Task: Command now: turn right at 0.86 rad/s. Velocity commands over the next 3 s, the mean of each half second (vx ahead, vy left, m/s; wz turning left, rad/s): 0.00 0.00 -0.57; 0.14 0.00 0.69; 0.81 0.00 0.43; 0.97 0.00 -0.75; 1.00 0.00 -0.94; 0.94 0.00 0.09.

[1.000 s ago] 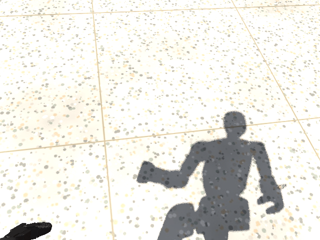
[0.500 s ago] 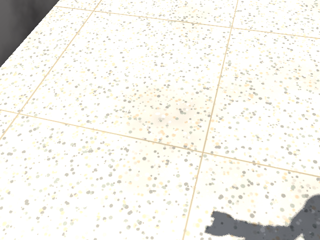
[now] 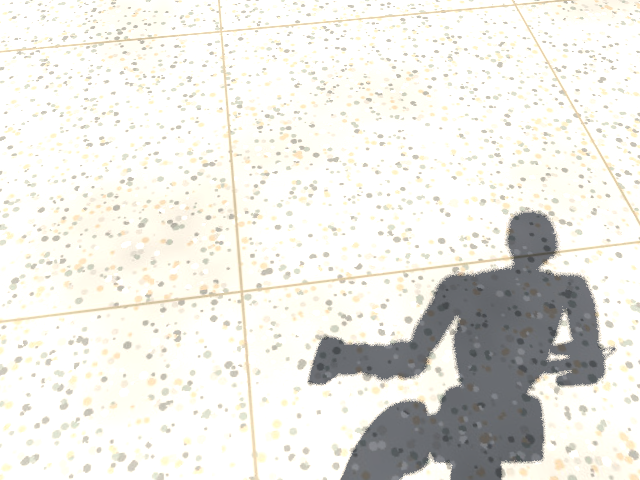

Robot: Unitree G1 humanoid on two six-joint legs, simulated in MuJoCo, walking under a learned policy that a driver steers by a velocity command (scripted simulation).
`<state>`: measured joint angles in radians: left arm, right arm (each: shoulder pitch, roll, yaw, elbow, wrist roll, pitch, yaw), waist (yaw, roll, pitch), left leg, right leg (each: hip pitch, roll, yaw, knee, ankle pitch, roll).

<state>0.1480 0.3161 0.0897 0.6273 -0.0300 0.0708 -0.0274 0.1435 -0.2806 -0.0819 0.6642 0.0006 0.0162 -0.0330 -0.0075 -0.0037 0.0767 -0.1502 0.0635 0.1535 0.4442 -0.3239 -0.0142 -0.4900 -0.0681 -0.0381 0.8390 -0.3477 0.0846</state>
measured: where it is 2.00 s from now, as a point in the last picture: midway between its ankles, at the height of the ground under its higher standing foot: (191, 339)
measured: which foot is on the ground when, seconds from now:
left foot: down 0.00-0.08, up 0.10-0.50, down 0.52-0.82, up 0.84-1.00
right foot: up 0.00-0.06, down 0.08-0.56, up 0.58-0.80, down 0.82-1.00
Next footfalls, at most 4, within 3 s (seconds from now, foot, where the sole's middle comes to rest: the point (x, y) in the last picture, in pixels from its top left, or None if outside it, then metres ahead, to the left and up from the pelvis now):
0.08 right None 0.06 -0.13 -0.77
0.52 left None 0.14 0.08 -0.77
0.82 right None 0.10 -0.16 -0.77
1.38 left None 0.36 0.21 -0.77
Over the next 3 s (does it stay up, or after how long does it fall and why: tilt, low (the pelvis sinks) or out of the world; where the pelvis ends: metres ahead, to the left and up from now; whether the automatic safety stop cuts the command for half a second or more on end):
stays up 1.57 -0.02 -0.01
